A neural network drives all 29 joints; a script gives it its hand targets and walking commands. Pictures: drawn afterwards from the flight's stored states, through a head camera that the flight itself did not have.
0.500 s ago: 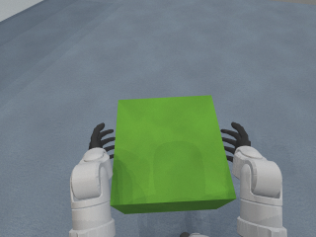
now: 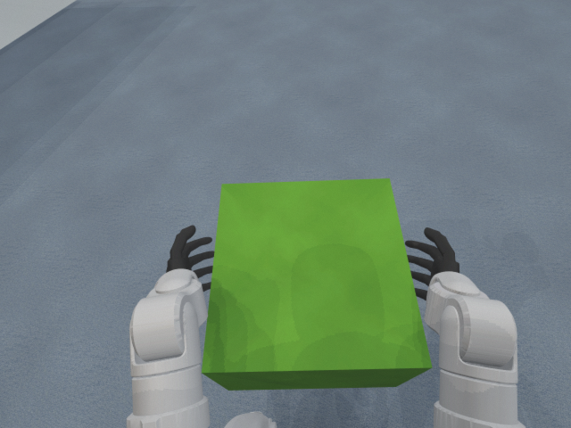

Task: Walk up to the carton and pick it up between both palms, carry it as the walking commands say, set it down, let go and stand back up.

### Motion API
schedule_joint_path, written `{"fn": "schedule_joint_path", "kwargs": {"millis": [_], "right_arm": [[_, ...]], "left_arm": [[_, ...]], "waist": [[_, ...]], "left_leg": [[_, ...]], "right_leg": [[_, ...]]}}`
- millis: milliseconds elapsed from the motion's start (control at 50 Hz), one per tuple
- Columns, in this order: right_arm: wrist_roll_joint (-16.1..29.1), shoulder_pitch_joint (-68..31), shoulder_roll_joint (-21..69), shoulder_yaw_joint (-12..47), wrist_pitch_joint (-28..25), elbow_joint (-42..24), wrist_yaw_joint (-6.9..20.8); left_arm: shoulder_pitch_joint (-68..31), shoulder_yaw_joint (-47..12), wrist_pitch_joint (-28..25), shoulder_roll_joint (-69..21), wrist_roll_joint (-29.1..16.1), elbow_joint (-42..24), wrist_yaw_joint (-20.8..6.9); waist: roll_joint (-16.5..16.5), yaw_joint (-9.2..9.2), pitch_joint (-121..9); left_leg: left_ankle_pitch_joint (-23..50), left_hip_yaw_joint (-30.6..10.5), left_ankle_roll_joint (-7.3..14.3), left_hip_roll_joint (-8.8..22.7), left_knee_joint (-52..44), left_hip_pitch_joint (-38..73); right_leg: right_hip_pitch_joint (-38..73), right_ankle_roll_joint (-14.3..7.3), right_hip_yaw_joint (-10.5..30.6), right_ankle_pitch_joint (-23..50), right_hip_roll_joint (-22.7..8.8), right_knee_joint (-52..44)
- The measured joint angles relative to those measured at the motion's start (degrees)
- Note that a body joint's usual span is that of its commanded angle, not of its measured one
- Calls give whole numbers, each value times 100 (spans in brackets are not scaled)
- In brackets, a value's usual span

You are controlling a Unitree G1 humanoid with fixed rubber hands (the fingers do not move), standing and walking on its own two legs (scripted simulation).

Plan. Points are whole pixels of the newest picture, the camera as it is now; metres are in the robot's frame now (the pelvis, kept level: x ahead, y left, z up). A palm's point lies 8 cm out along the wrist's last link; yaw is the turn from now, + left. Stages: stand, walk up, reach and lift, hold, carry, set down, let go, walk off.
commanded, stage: carry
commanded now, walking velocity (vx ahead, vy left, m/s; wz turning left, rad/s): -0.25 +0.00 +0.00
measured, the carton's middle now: (308, 285) +0.32 -0.02 -0.01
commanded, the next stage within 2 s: none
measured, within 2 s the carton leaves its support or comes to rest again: neither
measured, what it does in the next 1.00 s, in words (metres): walks backwards: left foot, then right foot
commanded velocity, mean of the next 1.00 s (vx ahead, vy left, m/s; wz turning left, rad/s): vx -0.10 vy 0.12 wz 0.00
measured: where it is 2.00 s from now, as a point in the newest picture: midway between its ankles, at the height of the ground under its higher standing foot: outside the picture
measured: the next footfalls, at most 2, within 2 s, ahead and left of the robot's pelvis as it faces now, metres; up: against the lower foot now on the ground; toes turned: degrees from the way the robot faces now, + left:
left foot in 0.20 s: -0.10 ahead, +0.12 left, +0.00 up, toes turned +4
right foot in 0.54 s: -0.24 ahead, -0.12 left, +0.00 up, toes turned -1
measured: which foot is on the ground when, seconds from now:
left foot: up 0.00-0.18, down 0.20-0.54, up 0.56-0.92, down 0.94-1.00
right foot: down 0.00-0.20, up 0.22-0.52, down 0.54-0.94, up 0.96-1.00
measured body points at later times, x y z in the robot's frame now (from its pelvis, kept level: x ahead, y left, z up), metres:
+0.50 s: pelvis -0.22 +0.01 +0.00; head -0.20 +0.02 +0.44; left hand +0.08 +0.20 +0.08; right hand +0.09 -0.14 +0.07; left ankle -0.14 +0.12 -0.74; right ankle -0.26 -0.12 -0.71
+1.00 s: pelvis -0.37 +0.05 -0.01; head -0.37 +0.06 +0.44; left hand -0.09 +0.23 +0.06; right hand -0.07 -0.10 +0.07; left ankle -0.38 +0.16 -0.74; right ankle -0.30 -0.10 -0.72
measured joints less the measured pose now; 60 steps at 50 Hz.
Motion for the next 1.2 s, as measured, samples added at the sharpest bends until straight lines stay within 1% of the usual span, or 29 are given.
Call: {"fn": "schedule_joint_path", "kwargs": {"millis": [60,120,160,200,220,240,280,320,360,420,480,540,560,600,620,660,700,740,780,860,920,940,960,1020,1060,1080,1140,1180,1200], "right_arm": [[108,-81,12,23,10,-92,-133],[72,-177,24,-49,-10,-44,-65],[26,-232,22,-91,-32,38,22],[-19,-280,46,-124,-67,134,97],[-41,-256,71,-98,-114,226,119],[-49,-210,56,-34,-122,305,129],[-46,-135,28,50,-81,395,138],[-111,-127,25,42,-74,434,215],[-202,-191,38,-39,-118,462,327],[-291,-313,65,-123,-190,428,408],[-364,-373,78,-114,-208,335,412],[-420,-333,66,-89,-178,248,406],[-420,-296,49,-109,-181,244,409],[-390,-84,19,-143,-151,231,427],[-349,-8,6,-131,-105,227,396],[-201,64,-8,-64,-12,185,216],[-40,52,-10,16,40,108,0],[61,-18,1,51,55,39,-143],[86,-120,8,31,52,28,-180],[38,-297,-50,-44,33,210,-43],[6,-377,-84,-63,19,374,75],[-7,-398,-64,-71,-2,419,99],[-27,-381,4,-67,-55,486,101],[-63,-262,67,109,-89,628,42],[-145,-236,49,131,-102,678,134],[-189,-240,49,109,-114,673,187],[-281,-303,63,45,-141,570,283],[-326,-328,69,26,-142,463,300],[-344,-326,68,20,-136,409,304]], "left_arm": [[-39,66,-51,-9,121,-69,-163],[-84,45,-63,-18,183,-76,-158],[-96,17,-34,-20,197,-90,-96],[-98,-6,4,5,199,-117,-40],[-51,26,12,18,186,-108,-28],[40,54,38,14,157,-115,0],[179,52,115,34,42,-131,110],[192,25,157,44,-77,-133,255],[112,5,159,38,-171,-133,396],[-72,-7,148,73,-264,-148,499],[-236,37,125,115,-293,-108,433],[-338,92,115,86,-255,-12,335],[-320,106,76,22,-227,36,319],[-170,35,50,-73,-172,128,328],[-101,-27,68,-41,-168,170,305],[4,-55,77,1,-118,192,184],[37,-5,51,9,-22,148,29],[8,61,6,3,77,101,-108],[-45,100,-44,-9,156,92,-190],[-89,64,-48,-19,208,117,-123],[-61,21,46,-11,176,54,24],[-60,20,77,6,155,21,69],[-27,53,91,39,127,8,84],[109,172,175,126,-37,23,133],[96,162,219,147,-163,48,261],[71,144,232,149,-215,40,329],[-46,110,236,157,-305,-26,429],[-126,121,210,146,-302,-42,391],[-163,129,201,130,-280,-41,359]], "waist": [[-16,-59,-73],[-88,-18,-182],[-182,43,-237],[-287,98,-260],[-381,130,-235],[-371,167,-229],[-265,280,-181],[-208,407,-133],[-183,516,-117],[-129,585,-131],[-30,550,-180],[40,493,-256],[136,477,-249],[136,382,-260],[95,307,-246],[66,151,-224],[70,17,-226],[66,-65,-260],[42,-88,-317],[-87,-13,-415],[-207,86,-425],[-260,110,-406],[-354,142,-379],[-359,309,-356],[-326,427,-329],[-308,472,-320],[-238,510,-325],[-167,482,-356],[-151,467,-378]], "left_leg": [[-225,79,-82,24,-384,489],[-443,139,6,59,-1473,1140],[-197,196,110,70,-2450,1605],[416,218,228,86,-3329,1921],[640,219,319,46,-3311,1835],[730,190,394,79,-3219,1728],[842,116,464,227,-3164,1605],[1015,51,460,336,-3234,1507],[1222,13,448,391,-3316,1366],[1509,-5,434,436,-3391,1099],[1790,0,416,465,-3461,822],[2035,59,353,431,-3457,556],[2025,55,318,461,-3396,480],[998,58,218,348,-2800,287],[713,53,168,263,-2277,177],[630,47,52,178,-1303,37],[638,28,-70,178,-781,64],[511,11,-164,210,-727,225],[288,-1,-205,232,-938,450],[-28,20,-87,213,-1873,1016],[361,156,105,172,-3189,1628],[771,176,170,141,-3552,1744],[1079,188,236,83,-3572,1697],[1087,191,386,130,-3378,1532],[1111,181,436,161,-3387,1479],[1150,182,459,162,-3400,1443],[1253,215,525,122,-3366,1270],[1276,256,559,75,-3274,1127],[1266,293,568,32,-3196,1054]], "right_leg": [[-261,11,17,242,-16,-22],[-520,30,-14,485,-32,-52],[-705,69,-34,659,-50,-63],[-910,131,-65,821,-66,-23],[-967,195,-34,673,-90,27],[-1052,258,-45,22,-38,338],[-1280,298,-3,-1006,188,1579],[-1394,325,51,-1324,362,2723],[-1311,394,38,-1420,404,3266],[-854,457,-72,-1643,337,2901],[-229,386,-144,-1776,293,1824],[537,278,-224,-1079,201,140],[523,200,-223,-600,232,-40],[366,93,-171,-444,148,85],[342,76,-135,-427,65,76],[321,97,-58,-307,-63,-45],[252,131,2,-146,-138,-137],[120,156,35,-22,-191,-147],[-42,181,49,64,-244,-108],[-348,278,51,214,-384,-17],[-571,411,59,301,-477,117],[-659,466,62,303,-514,221],[-745,481,96,107,-555,372],[-1076,405,-20,-1209,-384,1673],[-1163,374,-159,-1474,-252,2443],[-1127,373,-239,-1531,-206,2575],[-782,341,-433,-1625,-100,2169],[-367,269,-534,-1377,-45,1349],[-95,244,-580,-1040,-53,778]]}}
